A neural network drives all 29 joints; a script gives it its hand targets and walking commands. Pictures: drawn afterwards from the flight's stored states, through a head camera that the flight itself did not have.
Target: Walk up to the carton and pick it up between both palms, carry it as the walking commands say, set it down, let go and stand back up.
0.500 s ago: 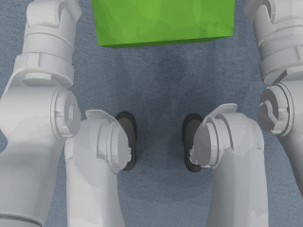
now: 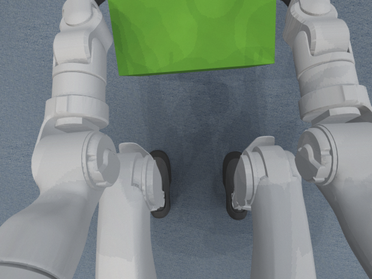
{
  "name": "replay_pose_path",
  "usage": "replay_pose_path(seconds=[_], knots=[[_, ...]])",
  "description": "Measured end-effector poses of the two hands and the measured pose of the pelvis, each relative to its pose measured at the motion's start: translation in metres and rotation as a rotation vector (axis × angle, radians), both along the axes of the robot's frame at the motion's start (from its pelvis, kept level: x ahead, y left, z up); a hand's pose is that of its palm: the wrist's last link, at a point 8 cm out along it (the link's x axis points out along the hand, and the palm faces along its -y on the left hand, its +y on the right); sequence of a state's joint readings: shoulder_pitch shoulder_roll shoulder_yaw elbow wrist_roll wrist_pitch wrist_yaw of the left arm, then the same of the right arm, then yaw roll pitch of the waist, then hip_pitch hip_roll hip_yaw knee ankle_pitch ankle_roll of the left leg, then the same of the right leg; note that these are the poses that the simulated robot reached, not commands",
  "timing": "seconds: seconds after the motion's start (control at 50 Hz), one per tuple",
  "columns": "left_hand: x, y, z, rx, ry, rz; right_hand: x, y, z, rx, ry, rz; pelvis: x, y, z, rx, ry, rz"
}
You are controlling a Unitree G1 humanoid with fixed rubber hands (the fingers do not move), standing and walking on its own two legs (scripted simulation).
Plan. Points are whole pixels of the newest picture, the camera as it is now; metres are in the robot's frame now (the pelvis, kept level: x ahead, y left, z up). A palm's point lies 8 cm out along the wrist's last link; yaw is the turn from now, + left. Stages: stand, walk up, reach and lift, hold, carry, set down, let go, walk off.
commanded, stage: reach and lift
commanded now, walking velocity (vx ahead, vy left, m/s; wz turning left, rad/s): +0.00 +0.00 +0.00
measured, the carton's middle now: out of the picture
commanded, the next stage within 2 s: none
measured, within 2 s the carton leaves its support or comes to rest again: neither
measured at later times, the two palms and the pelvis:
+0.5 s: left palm out of the picture +0.53 +0.16 -0.03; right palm out of the picture +0.52 -0.17 -0.04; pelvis -0.01 +0.00 +0.05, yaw +0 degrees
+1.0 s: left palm out of the picture +0.51 +0.16 +0.05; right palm out of the picture +0.50 -0.17 +0.04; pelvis +0.00 +0.00 +0.10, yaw +0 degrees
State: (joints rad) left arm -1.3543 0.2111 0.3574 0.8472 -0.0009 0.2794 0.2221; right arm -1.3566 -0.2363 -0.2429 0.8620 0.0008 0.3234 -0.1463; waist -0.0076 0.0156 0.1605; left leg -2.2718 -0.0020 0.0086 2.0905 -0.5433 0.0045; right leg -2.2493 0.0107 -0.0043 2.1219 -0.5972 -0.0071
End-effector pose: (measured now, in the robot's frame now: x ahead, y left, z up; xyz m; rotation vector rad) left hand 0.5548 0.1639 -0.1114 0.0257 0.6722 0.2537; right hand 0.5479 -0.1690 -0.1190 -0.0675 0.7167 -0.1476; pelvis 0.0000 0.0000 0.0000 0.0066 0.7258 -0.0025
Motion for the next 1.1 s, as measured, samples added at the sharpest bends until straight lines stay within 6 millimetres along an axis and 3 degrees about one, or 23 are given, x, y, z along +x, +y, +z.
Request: replay_pose_path(seconds=[0.4, 0.68, 1.1], knots=[[-0.018, -0.002, 0.065, -0.029, -0.011, -0.024, -0.024, -0.005, 0.065, 0.015, 0.002, 0.011, -0.009, 0.003, 0.037, -0.007, 0.067, 0.004], [-0.03, -0.002, 0.106, -0.008, -0.016, 0.009, -0.036, 0.001, 0.1, -0.006, 0.011, -0.038, -0.004, 0.002, 0.067, -0.012, 0.106, 0.01], [-0.052, 0.002, 0.175, -0.017, -0.018, 0.005, -0.052, 0.003, 0.174, 0.014, -0.002, -0.026, -0.004, 0.003, 0.114, -0.012, 0.074, 0.011]])
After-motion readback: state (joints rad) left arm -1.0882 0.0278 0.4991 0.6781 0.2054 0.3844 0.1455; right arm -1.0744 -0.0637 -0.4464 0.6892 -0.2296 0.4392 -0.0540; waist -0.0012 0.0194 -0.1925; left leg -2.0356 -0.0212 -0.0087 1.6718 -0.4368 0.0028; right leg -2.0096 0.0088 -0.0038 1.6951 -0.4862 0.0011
